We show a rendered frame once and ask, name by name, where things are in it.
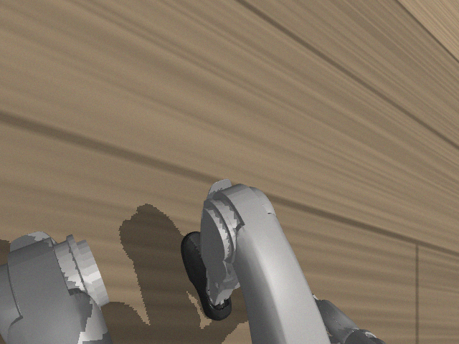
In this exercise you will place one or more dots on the right robot arm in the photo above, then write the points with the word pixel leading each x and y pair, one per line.
pixel 363 336

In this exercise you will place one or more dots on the right robot hand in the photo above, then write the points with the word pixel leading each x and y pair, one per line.
pixel 337 323

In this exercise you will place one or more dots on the right robot foot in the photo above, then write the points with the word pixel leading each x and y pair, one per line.
pixel 191 255

